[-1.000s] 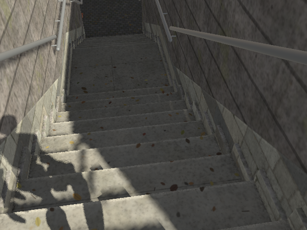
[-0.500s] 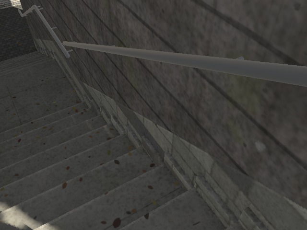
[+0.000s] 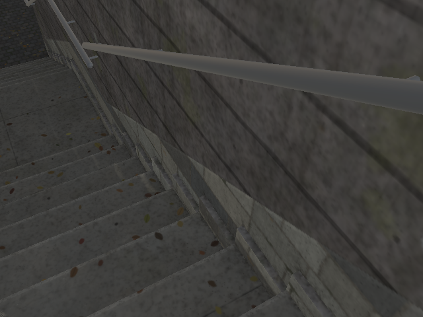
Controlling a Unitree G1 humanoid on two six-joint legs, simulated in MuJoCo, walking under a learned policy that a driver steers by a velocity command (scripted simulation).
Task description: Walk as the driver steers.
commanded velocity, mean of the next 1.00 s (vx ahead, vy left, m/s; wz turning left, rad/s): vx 0.05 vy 0.00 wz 0.47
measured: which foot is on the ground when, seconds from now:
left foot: down 0.00-0.02, up 0.04-0.42, down 0.44-1.00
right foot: down 0.00-0.44, up 0.46-1.00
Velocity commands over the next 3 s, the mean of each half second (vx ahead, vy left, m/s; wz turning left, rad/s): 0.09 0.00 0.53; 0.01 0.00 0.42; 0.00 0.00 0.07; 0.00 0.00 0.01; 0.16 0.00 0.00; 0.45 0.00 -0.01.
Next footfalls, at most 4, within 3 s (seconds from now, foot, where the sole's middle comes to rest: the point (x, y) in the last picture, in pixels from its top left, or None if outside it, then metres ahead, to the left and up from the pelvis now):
0.44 left None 0.17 0.26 -0.88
1.06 right None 0.33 0.08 -0.88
2.86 left None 0.49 0.46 -1.05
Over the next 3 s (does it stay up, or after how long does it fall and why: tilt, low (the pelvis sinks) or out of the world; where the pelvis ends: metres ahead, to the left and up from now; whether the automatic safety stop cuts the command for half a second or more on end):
stays up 0.51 0.36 -0.28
